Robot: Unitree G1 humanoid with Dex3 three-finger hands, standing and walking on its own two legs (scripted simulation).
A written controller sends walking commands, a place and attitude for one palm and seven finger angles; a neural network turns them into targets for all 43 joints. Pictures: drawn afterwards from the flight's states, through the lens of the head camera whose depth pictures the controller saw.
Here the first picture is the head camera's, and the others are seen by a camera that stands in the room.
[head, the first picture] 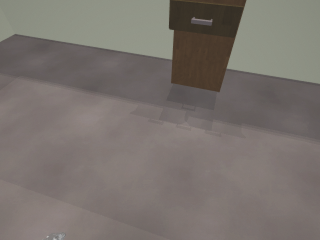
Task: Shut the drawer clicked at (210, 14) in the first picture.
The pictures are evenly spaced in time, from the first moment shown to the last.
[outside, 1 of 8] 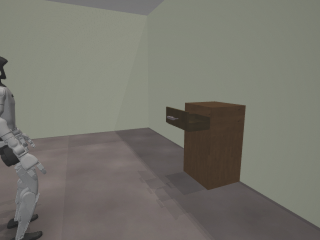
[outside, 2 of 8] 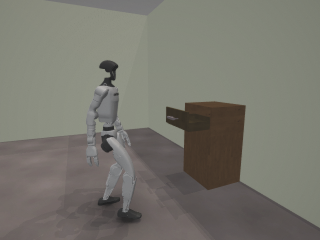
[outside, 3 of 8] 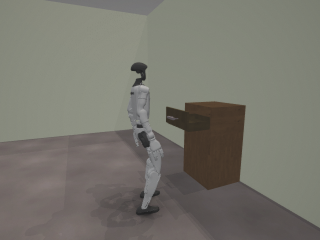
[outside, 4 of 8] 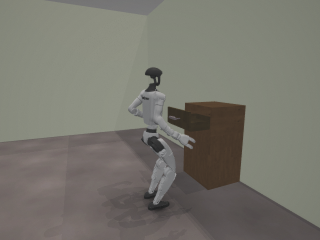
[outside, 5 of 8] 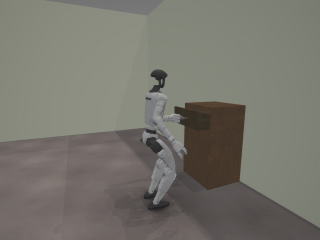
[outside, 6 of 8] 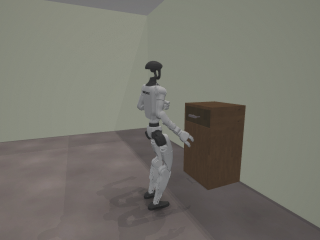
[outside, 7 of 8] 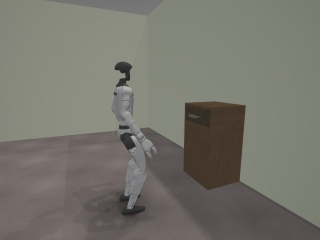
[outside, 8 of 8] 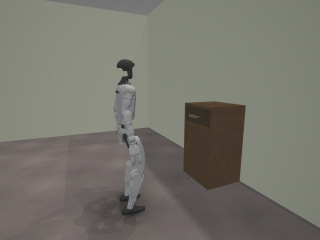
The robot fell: no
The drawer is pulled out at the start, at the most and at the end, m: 0.27 0.27 0.00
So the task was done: yes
